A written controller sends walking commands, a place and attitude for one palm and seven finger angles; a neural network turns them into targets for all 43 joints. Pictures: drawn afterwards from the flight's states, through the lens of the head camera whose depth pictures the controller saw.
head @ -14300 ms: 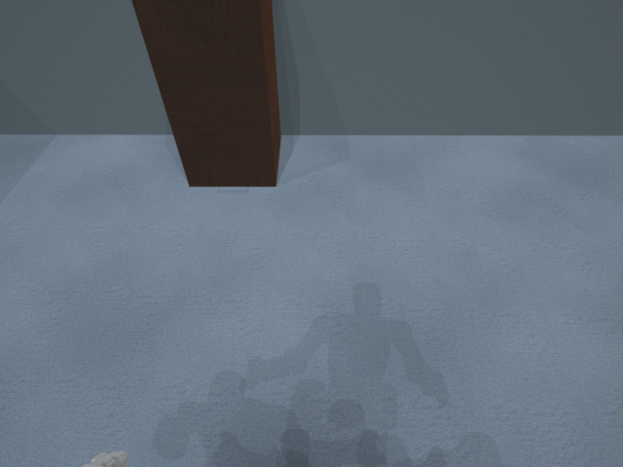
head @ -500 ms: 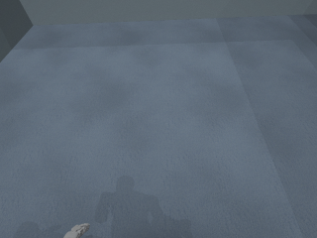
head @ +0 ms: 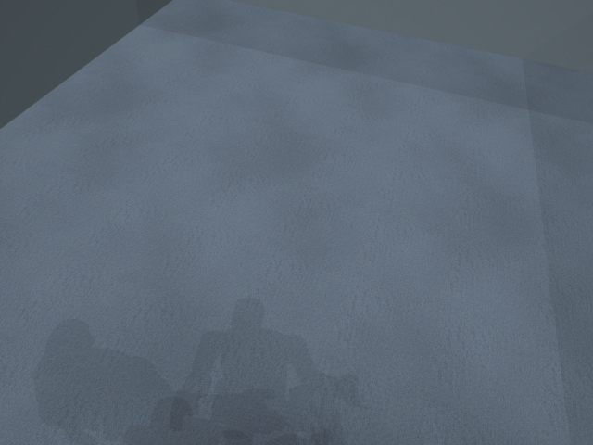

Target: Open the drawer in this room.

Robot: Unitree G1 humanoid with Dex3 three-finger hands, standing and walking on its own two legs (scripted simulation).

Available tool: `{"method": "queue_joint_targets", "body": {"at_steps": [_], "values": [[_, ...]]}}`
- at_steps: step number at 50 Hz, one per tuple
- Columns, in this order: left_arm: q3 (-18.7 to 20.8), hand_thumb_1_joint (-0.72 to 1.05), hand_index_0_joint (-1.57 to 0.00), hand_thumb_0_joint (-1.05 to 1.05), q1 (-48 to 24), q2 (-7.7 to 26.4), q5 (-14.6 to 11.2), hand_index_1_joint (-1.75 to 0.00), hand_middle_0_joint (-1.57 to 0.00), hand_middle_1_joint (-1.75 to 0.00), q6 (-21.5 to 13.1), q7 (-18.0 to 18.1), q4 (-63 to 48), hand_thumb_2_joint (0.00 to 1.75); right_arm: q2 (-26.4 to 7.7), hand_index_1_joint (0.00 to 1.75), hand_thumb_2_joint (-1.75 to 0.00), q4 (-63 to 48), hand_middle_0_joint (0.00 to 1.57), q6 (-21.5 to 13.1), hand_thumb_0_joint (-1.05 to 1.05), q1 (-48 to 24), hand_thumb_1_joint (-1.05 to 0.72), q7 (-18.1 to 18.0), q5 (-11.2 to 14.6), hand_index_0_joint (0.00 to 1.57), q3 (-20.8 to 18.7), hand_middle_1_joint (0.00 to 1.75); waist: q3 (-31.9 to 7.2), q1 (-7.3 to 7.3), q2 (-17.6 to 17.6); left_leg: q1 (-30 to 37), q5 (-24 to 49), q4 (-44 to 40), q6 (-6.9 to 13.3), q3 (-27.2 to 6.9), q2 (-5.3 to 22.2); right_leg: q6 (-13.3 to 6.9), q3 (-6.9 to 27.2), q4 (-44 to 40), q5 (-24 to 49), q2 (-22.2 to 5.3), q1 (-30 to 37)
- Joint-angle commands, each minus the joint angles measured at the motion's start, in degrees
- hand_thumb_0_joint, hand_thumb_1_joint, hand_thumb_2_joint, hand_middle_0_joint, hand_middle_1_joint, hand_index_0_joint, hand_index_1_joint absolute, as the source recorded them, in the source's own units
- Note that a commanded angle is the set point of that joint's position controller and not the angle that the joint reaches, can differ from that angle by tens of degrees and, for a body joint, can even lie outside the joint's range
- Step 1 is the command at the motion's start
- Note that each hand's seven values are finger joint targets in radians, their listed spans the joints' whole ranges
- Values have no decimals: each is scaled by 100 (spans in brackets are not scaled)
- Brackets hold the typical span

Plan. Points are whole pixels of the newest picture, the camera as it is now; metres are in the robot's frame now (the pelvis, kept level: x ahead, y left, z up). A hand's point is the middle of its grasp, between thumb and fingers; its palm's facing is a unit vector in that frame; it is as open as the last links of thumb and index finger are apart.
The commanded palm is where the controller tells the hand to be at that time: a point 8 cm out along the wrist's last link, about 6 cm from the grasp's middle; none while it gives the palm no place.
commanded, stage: turn or walk to find it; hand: left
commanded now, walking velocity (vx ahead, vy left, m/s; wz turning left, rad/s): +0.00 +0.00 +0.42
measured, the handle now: out of the picture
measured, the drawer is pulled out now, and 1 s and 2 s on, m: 0.00 0.00 0.00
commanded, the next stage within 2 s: none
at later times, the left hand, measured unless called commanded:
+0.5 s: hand out of the picture +0.05 +0.18 -0.13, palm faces +0.21 -0.94 -0.27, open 7.4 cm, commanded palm none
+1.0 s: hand out of the picture -0.14 +0.20 -0.17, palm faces +0.47 -0.85 -0.24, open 7.4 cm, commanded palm none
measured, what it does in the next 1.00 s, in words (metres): steps on the spot, turning left: right foot, then left foot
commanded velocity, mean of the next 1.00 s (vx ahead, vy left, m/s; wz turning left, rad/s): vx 0.00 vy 0.00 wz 0.42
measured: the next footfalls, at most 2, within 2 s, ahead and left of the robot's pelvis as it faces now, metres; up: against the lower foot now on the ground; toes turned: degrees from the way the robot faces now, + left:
right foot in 0.42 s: +0.05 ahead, -0.13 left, +0.00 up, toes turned +6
left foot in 0.86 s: -0.07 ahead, +0.10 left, +0.00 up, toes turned +28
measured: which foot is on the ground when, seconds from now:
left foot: down 0.00-0.42, up 0.44-0.84, down 0.86-1.00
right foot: up 0.00-0.40, down 0.42-0.86, up 0.88-1.00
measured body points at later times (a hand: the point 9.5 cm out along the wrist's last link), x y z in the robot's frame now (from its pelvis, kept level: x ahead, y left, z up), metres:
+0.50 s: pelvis -0.02 -0.03 +0.01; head +0.01 -0.06 +0.46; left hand +0.04 +0.23 -0.11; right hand +0.07 -0.27 -0.16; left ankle -0.04 +0.10 -0.69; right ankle +0.01 -0.13 -0.72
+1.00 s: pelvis -0.06 -0.01 +0.01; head -0.05 +0.03 +0.46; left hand -0.16 +0.24 -0.15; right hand +0.13 -0.19 -0.12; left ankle -0.10 +0.08 -0.72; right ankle -0.01 -0.14 -0.66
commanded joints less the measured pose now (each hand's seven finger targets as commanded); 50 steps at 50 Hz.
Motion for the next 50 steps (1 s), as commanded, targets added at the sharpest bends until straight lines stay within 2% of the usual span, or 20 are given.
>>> {"method": "queue_joint_targets", "body": {"at_steps": [1, 3, 6, 15, 19, 20, 21, 22, 24, 25, 27, 37, 39, 41, 42, 43, 44, 46, 48, 50], "values": [[93, 90, -20, 0, -668, 447, 1, -30, -20, -30, -30, 68, -657, 90, -1281, 30, -90, -173, 20, -109, 0, 791, -90, -174, -73, 20, -295, 30, -686, -546, 1583, 1018, 3352, -1511, 1051, -2227, 1987, 229, 1077, 2111, -936, 201, -1531], [116, 90, -20, 0, -463, 456, -12, -30, -20, -30, -55, -1, -475, 90, -1066, 30, -90, -316, 20, -141, 0, 292, -90, -190, -66, 20, -193, 30, -540, -267, 1121, 876, 3344, -1478, 882, -1644, 1511, 278, 1114, 2289, -215, 226, -1439], [97, 90, -20, 0, -300, 468, -16, -30, -20, -30, -58, -17, -407, 90, -1033, 30, -90, -369, 20, -179, 0, 252, -90, -173, -38, 20, -183, 30, -642, -217, 1023, 893, 3337, -1509, 821, -1376, 1283, 347, 1107, 2120, 65, 283, -1250], [35, 90, -20, 0, -689, 354, -48, -30, -20, -30, -102, 18, -723, 90, -1068, 30, -90, -388, 20, -92, 0, 472, -90, -134, -90, 20, -299, 30, -657, -379, 1174, 657, 3017, -1314, 917, -2087, 1198, 305, 1037, 341, -202, 641, -565], [72, 90, -20, 0, -38, 420, -65, -30, -20, -30, -201, 50, -584, 90, -980, 30, -90, -461, 20, -60, 0, 278, -90, -120, -49, 20, -316, 30, -887, -49, 1044, -118, 2380, -773, 589, -2150, 840, 211, 948, -1589, 1093, 720, 858], [112, 90, -20, 0, 134, 695, -23, -30, -20, -30, -272, 77, -571, 90, -773, 30, -90, -474, 20, -72, 0, 363, -90, -86, 0, 20, -302, 30, -974, 8, 360, -715, 1546, -279, 288, -1902, 507, 95, 1399, -2213, 1456, 241, 1620], [209, 90, -20, 0, 263, 1146, 59, -30, -20, -30, -324, 125, -565, 90, -392, 30, -90, -599, 20, -93, 0, 426, -90, -52, 22, 20, -229, 30, -993, 47, -1142, -1737, -360, 843, -126, -924, -299, -437, 2762, -2453, 1969, -1206, 2135], [204, 90, -20, 0, 232, 1234, 17, -30, -20, -30, -303, 116, -651, 90, -555, 30, -90, -644, 20, -18, 0, 304, -90, -81, -32, 20, -278, 30, -810, 102, -1223, -1705, -1520, 2009, -183, -900, -347, -984, 3095, -2614, 2123, -1870, 1268], [189, 90, -20, 0, -358, 953, -4, -30, -20, -30, -282, 127, -796, 90, -617, 30, -90, -461, 20, 111, 0, 351, -90, -37, -64, 20, -340, 30, -281, -146, -810, -1709, -1008, 3334, -161, -1058, -110, -1001, 2635, -2802, 1076, -1417, 327], [151, 90, -20, 0, -654, 766, -10, -30, -20, -30, -265, 136, -879, 90, -580, 30, -90, -359, 20, 127, 0, 530, -90, -1, -73, 20, -339, 30, -213, -314, -535, -1705, -658, 3520, -195, -986, 10, -868, 2148, -2706, 1093, -1169, 255], [93, 90, -20, 0, -713, 586, 5, -30, -20, -30, -308, 121, -907, 90, -483, 30, -90, -222, 20, 144, 0, 763, -90, 34, -87, 20, -297, 30, -262, -375, -642, -1653, -218, 3640, -315, -760, 59, -713, 1463, -2559, 1523, -839, 364], [223, 90, -20, 0, 162, 1001, 89, -30, -20, -30, -267, 103, -484, 90, -289, 30, -90, -349, 20, 29, 0, 75, -90, 16, 5, 20, -120, 30, -660, 117, -902, -1007, -920, 1225, -389, -80, 99, -986, 1074, -1952, 3206, -1157, 1285], [245, 90, -20, 0, 141, 1031, 82, -30, -20, -30, -245, 96, -426, 90, -300, 30, -90, -326, 20, -12, 0, 216, -90, -7, 16, 20, -111, 30, -774, 21, -953, -628, -682, 582, -339, 53, 55, -904, 1005, -1715, 3331, -1173, 1217], [252, 90, -20, 0, -6, 983, 29, -30, -20, -30, -202, 83, -416, 90, -397, 30, -90, -233, 20, -66, 0, 595, -90, -10, 4, 20, -126, 30, -908, -218, -716, 237, 256, -636, -258, 99, 64, -538, 665, -1182, 2837, -1017, 809], [222, 90, -20, 0, 11, 836, -28, -30, -20, -30, -160, 63, -456, 90, -676, 30, -90, -211, 20, -122, 0, 767, -90, -3, -10, 20, -185, 30, -1001, -346, 25, 1008, 936, -1227, -120, -324, 409, -229, 405, -512, 2167, -765, 134], [161, 90, -20, 0, 19, 461, -58, -30, -20, -30, -120, 26, -642, 90, -1260, 30, -90, -254, 20, -159, 0, 910, -90, -26, -67, 20, -316, 30, -951, -433, 1701, 1542, 2348, -1510, 467, -2181, 1800, 210, 126, 609, -69, 4, -1260], [57, 90, -20, 0, -378, 383, 6, -30, -20, -30, -61, 48, -777, 90, -1503, 30, -90, -191, 20, -108, 0, 1086, -90, -64, -61, 20, -374, 30, -845, -612, 1845, 1138, 2584, -1765, 968, -2618, 2349, 231, 569, 1467, -1287, 190, -1437], [110, 90, -20, 0, -728, 461, -4, -30, -20, -30, -5, 45, -696, 90, -1243, 30, -90, -221, 20, -99, 0, 706, -90, -160, -76, 20, -306, 30, -425, -512, 1636, 482, 1806, -1820, 991, -2258, 1919, 211, 1078, 2123, -743, 173, -1512], [127, 90, -20, 0, -445, 440, 3, -30, -20, -30, -28, -22, -494, 90, -1012, 30, -90, -351, 20, -130, 0, 211, -90, -172, -77, 20, -198, 30, -270, -231, 1168, 303, 1822, -1783, 823, -1703, 1446, 240, 1090, 2198, -94, 236, -1350], [111, 90, -20, 0, -240, 439, -4, -30, -20, -30, -32, -37, -398, 90, -1005, 30, -90, -393, 20, -157, 0, 156, -90, -165, -48, 20, -191, 30, -461, -190, 1062, 432, 1870, -1772, 805, -1493, 1315, 275, 1080, 2046, 81, 281, -1221]]}}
